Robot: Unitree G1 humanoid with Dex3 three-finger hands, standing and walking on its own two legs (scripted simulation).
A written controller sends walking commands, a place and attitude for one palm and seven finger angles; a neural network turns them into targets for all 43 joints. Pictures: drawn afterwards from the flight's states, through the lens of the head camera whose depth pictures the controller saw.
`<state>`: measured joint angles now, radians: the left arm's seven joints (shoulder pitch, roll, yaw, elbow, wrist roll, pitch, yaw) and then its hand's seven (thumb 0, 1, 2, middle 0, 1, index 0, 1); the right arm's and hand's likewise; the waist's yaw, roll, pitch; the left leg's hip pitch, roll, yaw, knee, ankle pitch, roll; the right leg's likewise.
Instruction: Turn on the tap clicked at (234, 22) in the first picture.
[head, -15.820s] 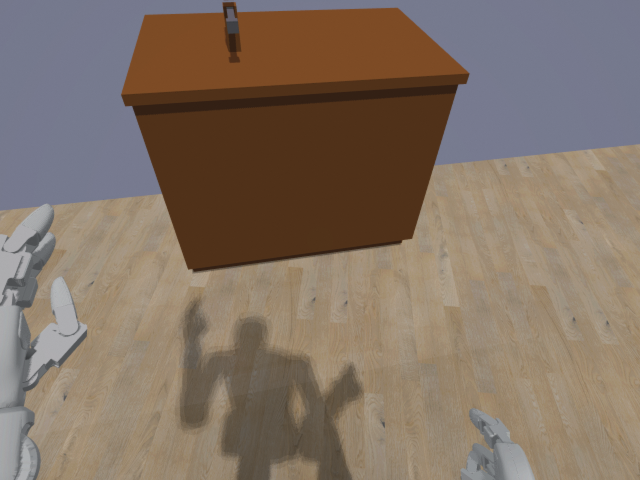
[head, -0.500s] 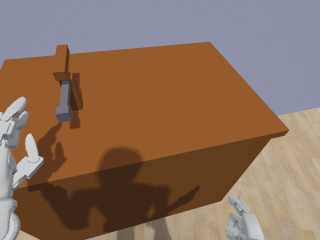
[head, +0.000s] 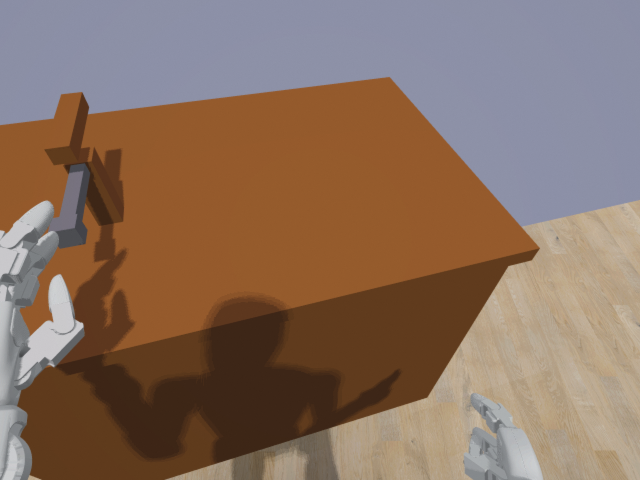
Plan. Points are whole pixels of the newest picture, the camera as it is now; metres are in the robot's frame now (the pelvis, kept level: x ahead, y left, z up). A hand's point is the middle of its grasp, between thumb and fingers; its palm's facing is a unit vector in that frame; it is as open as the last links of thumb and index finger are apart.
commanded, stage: come to a stop and stand still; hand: left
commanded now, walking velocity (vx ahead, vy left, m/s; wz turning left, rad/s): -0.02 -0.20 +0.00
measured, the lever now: (68, 231) +0.35 +0.33 +0.14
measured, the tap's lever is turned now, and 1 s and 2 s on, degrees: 0 0 0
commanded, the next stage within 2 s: look again from close up in 1.16 s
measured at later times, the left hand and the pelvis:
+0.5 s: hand (59, 330) +0.21 +0.26 +0.16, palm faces +0.39 -0.84 -0.37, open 7.4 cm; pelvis +0.01 +0.01 +0.00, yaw +2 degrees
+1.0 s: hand out of the picture +0.22 +0.32 +0.16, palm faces +0.39 -0.85 -0.35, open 7.4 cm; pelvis +0.01 +0.07 +0.01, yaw +1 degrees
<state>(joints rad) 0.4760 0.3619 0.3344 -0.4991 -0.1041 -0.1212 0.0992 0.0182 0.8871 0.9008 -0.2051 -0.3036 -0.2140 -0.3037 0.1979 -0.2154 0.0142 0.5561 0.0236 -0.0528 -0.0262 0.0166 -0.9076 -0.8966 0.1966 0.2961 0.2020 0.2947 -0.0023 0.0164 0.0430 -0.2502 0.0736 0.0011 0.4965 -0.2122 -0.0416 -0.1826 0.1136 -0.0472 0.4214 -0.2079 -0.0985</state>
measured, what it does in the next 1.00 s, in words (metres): shifts its weight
